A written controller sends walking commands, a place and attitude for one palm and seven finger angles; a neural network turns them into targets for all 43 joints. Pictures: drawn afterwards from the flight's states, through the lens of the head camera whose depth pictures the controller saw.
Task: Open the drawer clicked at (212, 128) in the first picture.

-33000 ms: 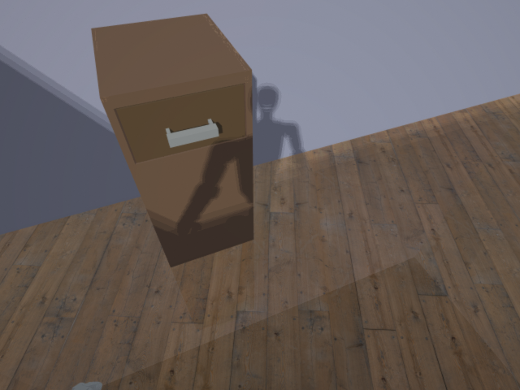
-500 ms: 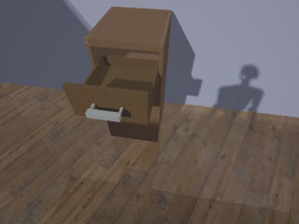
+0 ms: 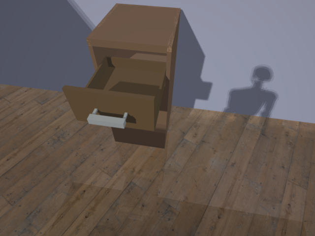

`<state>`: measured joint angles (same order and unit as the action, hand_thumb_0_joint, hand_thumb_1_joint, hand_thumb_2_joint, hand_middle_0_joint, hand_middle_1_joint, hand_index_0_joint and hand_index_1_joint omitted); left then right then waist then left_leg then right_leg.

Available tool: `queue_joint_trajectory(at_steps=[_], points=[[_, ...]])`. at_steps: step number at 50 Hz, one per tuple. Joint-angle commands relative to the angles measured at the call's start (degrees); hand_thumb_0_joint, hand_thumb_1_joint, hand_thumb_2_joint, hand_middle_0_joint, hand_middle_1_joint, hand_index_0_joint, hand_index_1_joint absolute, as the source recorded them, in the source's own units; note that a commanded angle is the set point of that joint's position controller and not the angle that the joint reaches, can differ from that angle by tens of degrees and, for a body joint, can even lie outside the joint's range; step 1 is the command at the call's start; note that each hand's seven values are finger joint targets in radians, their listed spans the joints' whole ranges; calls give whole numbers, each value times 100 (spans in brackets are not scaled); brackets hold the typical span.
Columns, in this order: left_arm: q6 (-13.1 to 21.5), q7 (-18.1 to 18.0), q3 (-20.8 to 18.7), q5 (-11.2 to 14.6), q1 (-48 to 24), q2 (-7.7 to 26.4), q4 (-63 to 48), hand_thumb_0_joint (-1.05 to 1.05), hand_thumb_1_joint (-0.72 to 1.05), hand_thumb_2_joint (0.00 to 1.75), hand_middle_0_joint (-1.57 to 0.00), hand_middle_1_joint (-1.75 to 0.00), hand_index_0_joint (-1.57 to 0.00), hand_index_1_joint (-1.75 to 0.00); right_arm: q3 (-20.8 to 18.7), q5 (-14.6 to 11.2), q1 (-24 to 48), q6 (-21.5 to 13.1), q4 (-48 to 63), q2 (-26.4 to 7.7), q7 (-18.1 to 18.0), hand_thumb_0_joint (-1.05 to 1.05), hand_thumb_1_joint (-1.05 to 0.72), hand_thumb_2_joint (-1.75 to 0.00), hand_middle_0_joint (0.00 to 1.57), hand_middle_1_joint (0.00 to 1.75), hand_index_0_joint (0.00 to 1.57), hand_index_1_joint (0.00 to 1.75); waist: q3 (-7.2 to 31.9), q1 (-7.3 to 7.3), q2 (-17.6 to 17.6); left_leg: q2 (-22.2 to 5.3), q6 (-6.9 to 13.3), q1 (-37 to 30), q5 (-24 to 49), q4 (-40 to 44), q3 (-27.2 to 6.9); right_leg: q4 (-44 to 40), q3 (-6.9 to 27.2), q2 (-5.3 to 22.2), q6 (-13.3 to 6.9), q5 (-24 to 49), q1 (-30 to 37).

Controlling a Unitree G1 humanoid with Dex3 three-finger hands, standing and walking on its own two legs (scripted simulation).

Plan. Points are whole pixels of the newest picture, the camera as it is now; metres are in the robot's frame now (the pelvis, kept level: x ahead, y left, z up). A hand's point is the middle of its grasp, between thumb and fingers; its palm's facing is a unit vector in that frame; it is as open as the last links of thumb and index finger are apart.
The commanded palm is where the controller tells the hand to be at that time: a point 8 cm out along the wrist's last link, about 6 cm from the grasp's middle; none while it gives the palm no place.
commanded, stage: look to check the result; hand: left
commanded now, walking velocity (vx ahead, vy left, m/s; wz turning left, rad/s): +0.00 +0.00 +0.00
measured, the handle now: (108, 116) +0.53 +0.22 -0.07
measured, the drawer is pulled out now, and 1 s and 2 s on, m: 0.30 0.30 0.30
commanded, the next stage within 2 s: stand and wait in 0.42 s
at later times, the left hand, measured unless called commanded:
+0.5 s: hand out of the picture +0.00 +0.15 -0.17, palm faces +0.06 -0.98 -0.17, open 7.4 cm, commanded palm none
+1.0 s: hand out of the picture +0.00 +0.15 -0.17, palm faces +0.05 -0.98 -0.17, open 7.4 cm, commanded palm none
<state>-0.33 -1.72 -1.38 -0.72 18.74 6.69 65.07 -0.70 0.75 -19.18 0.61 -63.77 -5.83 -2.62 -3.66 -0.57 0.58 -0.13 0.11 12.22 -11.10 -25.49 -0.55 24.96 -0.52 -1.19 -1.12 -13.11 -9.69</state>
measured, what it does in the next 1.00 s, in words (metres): stands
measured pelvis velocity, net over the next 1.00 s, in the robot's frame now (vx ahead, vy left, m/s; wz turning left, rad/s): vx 0.02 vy -0.01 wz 0.00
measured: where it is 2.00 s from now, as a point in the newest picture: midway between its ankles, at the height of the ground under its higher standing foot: outside the picture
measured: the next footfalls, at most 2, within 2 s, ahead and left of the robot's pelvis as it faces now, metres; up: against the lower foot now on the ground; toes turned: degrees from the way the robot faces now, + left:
none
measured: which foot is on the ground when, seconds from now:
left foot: down 0.00-1.00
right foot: down 0.00-1.00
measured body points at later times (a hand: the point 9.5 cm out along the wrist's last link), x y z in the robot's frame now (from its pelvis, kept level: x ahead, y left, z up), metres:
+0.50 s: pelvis +0.01 -0.01 +0.00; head +0.03 -0.01 +0.45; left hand +0.00 +0.20 -0.16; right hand +0.00 -0.21 -0.17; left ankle +0.03 +0.12 -0.74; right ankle +0.01 -0.11 -0.74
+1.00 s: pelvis +0.02 -0.01 +0.00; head +0.04 -0.01 +0.45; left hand +0.00 +0.20 -0.16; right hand +0.00 -0.21 -0.16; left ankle +0.03 +0.12 -0.74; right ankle +0.01 -0.11 -0.74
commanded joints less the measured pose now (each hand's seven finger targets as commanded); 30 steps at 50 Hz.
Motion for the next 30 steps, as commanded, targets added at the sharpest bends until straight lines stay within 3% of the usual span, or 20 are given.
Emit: queue_joint_trajectory(at_steps=[1, 30], points=[[71, -59, -70, 10, 443, 486, -111, 0, 90, 90, -20, -30, -20, -30, -38, -8, -516, -68, 46, -430, -17, 0, -90, -90, 20, 30, 20, 30, -269, 1, 24, -432, 203, -41, 26, 492, -425, -657, 482, 480, -204, -108, -411], [109, -67, -84, 25, 382, 512, -88, 0, 90, 90, -20, -30, -20, -30, -50, -21, -299, -75, 12, -455, -26, 0, -90, -90, 20, 30, 20, 30, -258, 46, -129, -433, 148, -258, 466, 422, -349, -717, 470, 507, -193, 310, -266]])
